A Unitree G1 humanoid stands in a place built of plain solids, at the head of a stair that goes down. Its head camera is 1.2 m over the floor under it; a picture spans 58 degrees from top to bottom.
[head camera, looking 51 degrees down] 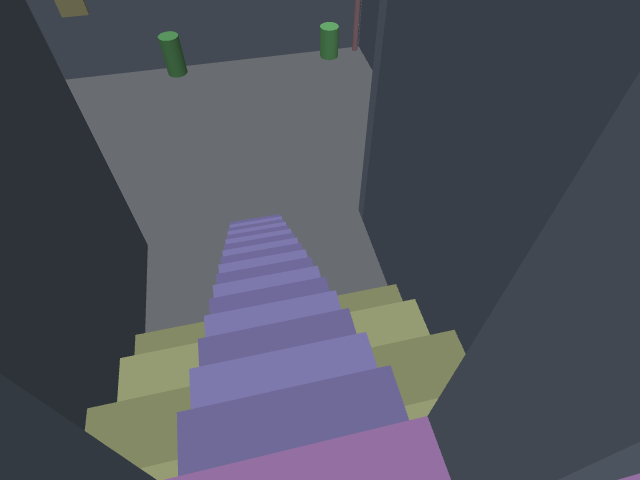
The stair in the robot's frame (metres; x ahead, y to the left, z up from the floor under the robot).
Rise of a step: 0.20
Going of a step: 0.23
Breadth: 0.70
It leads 13 degrees to the left of straight ahead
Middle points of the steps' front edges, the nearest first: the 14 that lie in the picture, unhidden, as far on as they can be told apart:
0.29 0.06 0.00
0.51 0.11 -0.19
0.73 0.16 -0.39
0.95 0.21 -0.58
1.18 0.26 -0.78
1.40 0.31 -0.97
1.62 0.36 -1.17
1.84 0.41 -1.37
2.06 0.46 -1.56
2.29 0.51 -1.76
2.51 0.56 -1.95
2.73 0.61 -2.15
2.95 0.66 -2.34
3.17 0.71 -2.54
